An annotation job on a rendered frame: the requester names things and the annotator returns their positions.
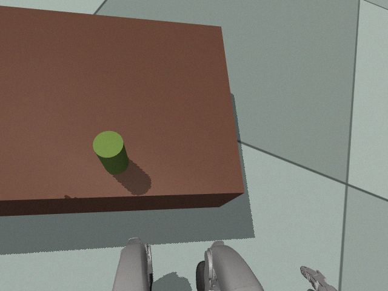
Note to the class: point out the can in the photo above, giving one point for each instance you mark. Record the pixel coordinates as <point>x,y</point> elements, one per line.
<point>110,149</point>

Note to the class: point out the right robot hand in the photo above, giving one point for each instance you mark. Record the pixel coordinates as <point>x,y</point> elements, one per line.
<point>317,279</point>

